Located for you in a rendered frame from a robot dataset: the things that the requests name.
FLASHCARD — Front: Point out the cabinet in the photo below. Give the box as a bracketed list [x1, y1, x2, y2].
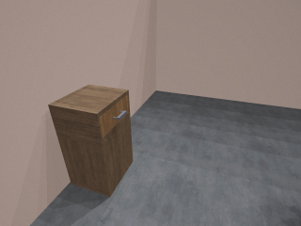
[48, 84, 134, 197]

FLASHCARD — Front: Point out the handle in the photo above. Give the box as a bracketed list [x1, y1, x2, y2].
[113, 110, 127, 121]

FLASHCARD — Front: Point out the drawer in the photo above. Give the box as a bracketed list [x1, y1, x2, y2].
[99, 95, 129, 137]

